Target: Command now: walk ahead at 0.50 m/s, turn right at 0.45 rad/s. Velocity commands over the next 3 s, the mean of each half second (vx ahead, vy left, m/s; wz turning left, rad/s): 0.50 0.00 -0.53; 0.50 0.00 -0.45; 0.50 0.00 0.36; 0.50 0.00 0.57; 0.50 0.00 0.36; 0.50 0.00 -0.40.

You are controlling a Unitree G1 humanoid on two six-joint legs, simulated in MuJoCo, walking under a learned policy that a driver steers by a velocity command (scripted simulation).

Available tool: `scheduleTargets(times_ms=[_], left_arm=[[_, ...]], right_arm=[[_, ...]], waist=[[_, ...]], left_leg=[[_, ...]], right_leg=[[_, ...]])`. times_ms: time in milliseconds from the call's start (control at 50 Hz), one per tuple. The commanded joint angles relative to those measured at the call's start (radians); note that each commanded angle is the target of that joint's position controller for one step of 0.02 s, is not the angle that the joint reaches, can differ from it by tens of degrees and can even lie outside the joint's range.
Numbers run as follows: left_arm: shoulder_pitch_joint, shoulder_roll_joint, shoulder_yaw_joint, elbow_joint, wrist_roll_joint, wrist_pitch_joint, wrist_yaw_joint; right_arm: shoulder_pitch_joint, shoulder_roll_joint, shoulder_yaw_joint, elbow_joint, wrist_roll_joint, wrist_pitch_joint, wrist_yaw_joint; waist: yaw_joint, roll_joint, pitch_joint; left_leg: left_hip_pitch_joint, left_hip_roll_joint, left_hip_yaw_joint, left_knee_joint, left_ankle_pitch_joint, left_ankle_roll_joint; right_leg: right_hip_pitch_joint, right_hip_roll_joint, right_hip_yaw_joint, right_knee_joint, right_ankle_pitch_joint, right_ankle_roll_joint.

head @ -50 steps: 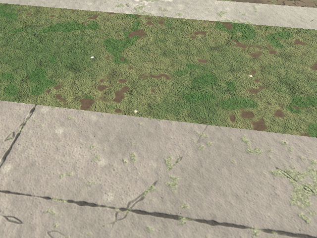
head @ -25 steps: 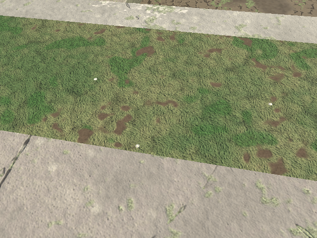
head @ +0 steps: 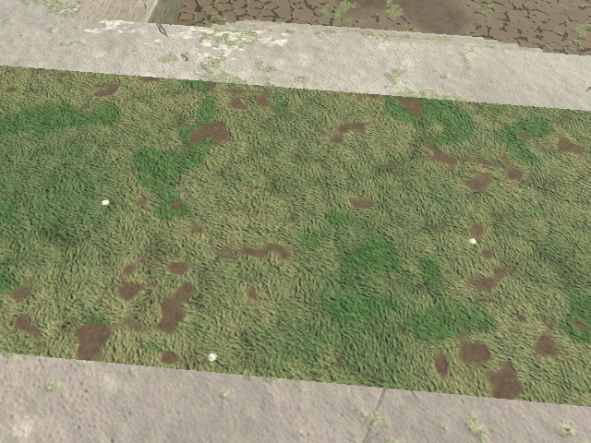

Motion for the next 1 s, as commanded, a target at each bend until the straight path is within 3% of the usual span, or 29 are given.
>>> scheduleTargets(times_ms=[20, 80, 180, 240, 300, 360, 380, 400, 420, 440, 460, 480, 500, 520, 540, 600, 640, 720, 800, 860, 880, 900, 920, 940, 960, 980, 1000], left_arm=[[0.038, 0.027, 0.022, -0.063, -0.002, 0.017, 0.001], [-0.025, 0.027, 0.028, -0.104, 0.007, 0.037, 0.001], [-0.167, 0.019, 0.022, -0.158, 0.014, 0.029, -0.026], [-0.278, 0.009, 0.012, -0.206, 0.016, 0.028, -0.046], [-0.338, 0.016, 0.010, -0.253, 0.012, 0.031, -0.065], [-0.273, 0.062, 0.033, -0.270, 0.012, 0.037, -0.073], [-0.163, 0.097, 0.054, -0.248, 0.008, 0.038, -0.072], [0.007, 0.160, 0.090, -0.201, 0.007, 0.039, -0.061], [0.125, 0.268, 0.121, -0.175, 0.008, 0.047, -0.036], [0.065, 0.327, 0.118, -0.213, 0.013, 0.031, -0.040], [0.095, 0.237, 0.090, -0.214, 0.022, 0.018, -0.051], [0.060, 0.184, 0.076, -0.209, 0.024, 0.006, -0.051], [-0.017, 0.147, 0.064, -0.224, 0.018, 0.000, -0.051], [-0.082, 0.114, 0.053, -0.240, 0.021, -0.002, -0.048], [-0.112, 0.097, 0.044, -0.256, 0.028, -0.002, -0.043], [-0.080, 0.138, 0.052, -0.252, 0.022, -0.010, -0.026], [-0.042, 0.157, 0.057, -0.245, 0.020, -0.009, -0.011], [0.009, 0.155, 0.057, -0.232, 0.015, 0.000, 0.000], [0.058, 0.153, 0.058, -0.210, 0.008, 0.008, 0.002], [0.059, 0.144, 0.055, -0.201, 0.018, 0.017, 0.011], [0.052, 0.143, 0.053, -0.201, 0.020, 0.020, 0.011], [0.044, 0.126, 0.046, -0.205, 0.023, 0.021, 0.008], [0.032, 0.094, 0.030, -0.220, 0.034, 0.019, 0.004], [0.165, 0.049, 0.016, -0.222, 0.019, 0.008, 0.002], [0.189, 0.068, 0.009, -0.218, 0.014, -0.005, 0.000], [0.081, 0.140, 0.024, -0.234, 0.006, -0.013, -0.004], [-0.023, 0.146, 0.021, -0.256, 0.013, -0.021, -0.006]], right_arm=[[0.026, -0.082, -0.020, -0.015, -0.006, -0.015, -0.005], [0.046, -0.120, -0.034, 0.004, -0.010, -0.017, -0.019], [0.077, -0.153, -0.042, 0.016, -0.007, -0.002, -0.038], [0.129, -0.173, -0.049, 0.029, 0.003, 0.012, -0.044], [0.160, -0.192, -0.057, 0.039, 0.017, 0.033, -0.043], [0.125, -0.232, -0.069, 0.026, 0.029, 0.050, -0.046], [0.105, -0.242, -0.071, 0.020, 0.033, 0.059, -0.047], [0.095, -0.233, -0.065, 0.012, 0.034, 0.062, -0.048], [0.113, -0.162, -0.042, -0.018, -0.002, 0.051, -0.045], [0.159, -0.064, -0.010, -0.077, -0.002, 0.010, -0.033], [0.038, -0.152, -0.027, -0.096, 0.042, -0.030, -0.018], [-0.008, -0.157, -0.028, -0.115, 0.062, -0.045, -0.013], [-0.003, -0.150, -0.028, -0.097, 0.042, -0.047, -0.021], [0.007, -0.164, -0.039, -0.086, 0.020, -0.038, -0.027], [0.027, -0.167, -0.045, -0.083, 0.015, -0.021, -0.025], [0.000, -0.132, -0.042, -0.107, -0.005, 0.011, -0.028], [-0.084, -0.118, -0.036, -0.136, -0.009, 0.014, -0.032], [-0.216, -0.094, -0.022, -0.178, 0.002, 0.005, -0.019], [-0.280, -0.119, -0.024, -0.217, 0.014, -0.011, -0.001], [-0.225, -0.144, -0.028, -0.206, 0.013, -0.027, 0.013], [-0.177, -0.153, -0.033, -0.192, 0.011, -0.031, 0.014], [-0.089, -0.177, -0.046, -0.165, 0.002, -0.034, 0.010], [0.053, -0.214, -0.056, -0.143, -0.012, -0.036, 0.007], [0.201, -0.298, -0.081, -0.113, -0.022, -0.026, 0.006], [0.233, -0.257, -0.072, -0.083, 0.014, -0.019, 0.020], [0.174, -0.188, -0.051, -0.099, 0.035, -0.012, 0.022], [0.112, -0.162, -0.040, -0.123, 0.026, 0.000, 0.019]], waist=[[0.004, 0.142, -0.039], [0.009, 0.103, 0.001], [-0.025, 0.086, 0.036], [-0.067, 0.072, 0.071], [-0.077, 0.083, 0.088], [-0.010, 0.134, 0.014], [0.057, 0.138, -0.046], [0.142, 0.107, -0.134], [0.151, -0.082, -0.211], [0.044, -0.235, -0.334], [0.116, -0.090, -0.334], [0.097, -0.067, -0.216], [0.046, 0.029, -0.139], [0.009, 0.031, -0.109], [-0.018, 0.021, -0.095], [-0.029, 0.024, -0.071], [-0.005, 0.013, -0.041], [0.047, -0.042, -0.012], [0.071, -0.056, -0.003], [0.049, -0.092, -0.018], [0.024, -0.107, -0.028], [-0.016, -0.101, -0.075], [-0.079, -0.051, -0.199], [-0.064, 0.204, -0.354], [-0.062, 0.353, -0.345], [-0.075, 0.233, -0.188], [-0.074, 0.131, -0.100]], left_leg=[[0.152, 0.273, -0.227, -0.292, 0.084, 0.140], [0.153, 0.279, -0.132, -0.321, 0.169, 0.151], [0.210, 0.259, 0.008, -0.332, 0.209, 0.126], [0.288, 0.282, 0.053, -0.318, 0.215, 0.120], [0.389, 0.310, 0.085, -0.262, 0.287, 0.105], [0.424, 0.311, 0.131, -0.076, 0.723, 0.073], [0.404, 0.293, 0.151, 0.085, 0.848, 0.057], [0.295, 0.248, 0.169, 0.318, 0.790, 0.020], [-0.009, 0.182, 0.166, 0.661, 0.243, -0.030], [-0.377, -0.038, -0.032, 0.960, -0.431, -0.074], [-0.486, 0.006, -0.191, 1.007, -0.388, -0.045], [-0.534, 0.049, -0.178, 0.958, -0.303, -0.015], [-0.472, 0.098, -0.181, 0.864, -0.222, -0.010], [-0.391, 0.129, -0.182, 0.775, -0.179, -0.015], [-0.329, 0.144, -0.185, 0.734, -0.152, -0.022], [-0.302, 0.125, -0.161, 0.602, -0.073, -0.068], [-0.334, 0.103, -0.154, 0.461, 0.036, -0.090], [-0.270, 0.042, -0.150, 0.177, 0.243, -0.087], [-0.235, 0.015, -0.169, 0.068, 0.235, -0.069], [-0.185, 0.018, -0.154, 0.035, 0.155, -0.034], [-0.127, 0.008, -0.127, 0.014, 0.131, -0.011], [-0.004, -0.008, -0.105, -0.010, 0.124, 0.022], [0.227, 0.092, -0.205, 0.033, 0.151, 0.089], [0.600, 0.289, -0.594, 0.007, 0.033, 0.261], [0.671, 0.369, -0.905, -0.154, -0.189, 0.318], [0.569, 0.345, -0.843, -0.173, -0.314, 0.274], [0.435, 0.299, -0.716, -0.183, -0.272, 0.238]], right_leg=[[-0.156, -0.102, 0.054, 0.005, 0.087, -0.008], [-0.239, -0.107, 0.067, -0.067, 0.188, 0.003], [-0.260, -0.089, 0.014, -0.327, 0.390, 0.011], [-0.279, -0.080, -0.042, -0.436, 0.394, 0.001], [-0.286, -0.062, -0.086, -0.501, 0.301, -0.024], [-0.110, 0.026, -0.170, -0.521, 0.154, -0.076], [0.035, 0.075, -0.197, -0.553, 0.145, -0.104], [0.295, 0.119, -0.184, -0.625, 0.211, -0.144], [0.583, -0.080, 0.132, -0.646, 0.244, -0.211], [0.821, -0.290, 0.745, -0.845, 0.055, -0.411], [0.819, -0.294, 0.744, -0.923, 0.052, -0.370], [0.725, -0.259, 0.581, -0.905, 0.124, -0.324], [0.563, -0.207, 0.445, -0.901, 0.229, -0.281], [0.438, -0.169, 0.357, -0.908, 0.314, -0.252], [0.361, -0.143, 0.316, -0.932, 0.353, -0.242], [0.267, -0.114, 0.255, -0.967, 0.457, -0.253], [0.252, -0.093, 0.227, -0.974, 0.451, -0.239], [0.227, -0.048, 0.202, -0.961, 0.313, -0.183], [0.294, -0.082, 0.281, -0.891, 0.272, -0.169], [0.382, -0.127, 0.320, -0.819, 0.333, -0.155], [0.397, -0.124, 0.310, -0.781, 0.422, -0.143], [0.402, -0.079, 0.276, -0.679, 0.574, -0.121], [0.318, -0.029, 0.218, -0.456, 0.558, -0.089], [-0.013, 0.109, 0.109, -0.089, 0.283, -0.002], [-0.231, 0.141, 0.106, 0.075, -0.208, 0.020], [-0.335, 0.073, 0.124, 0.142, -0.159, 0.010], [-0.332, 0.033, 0.088, 0.120, -0.079, 0.004]])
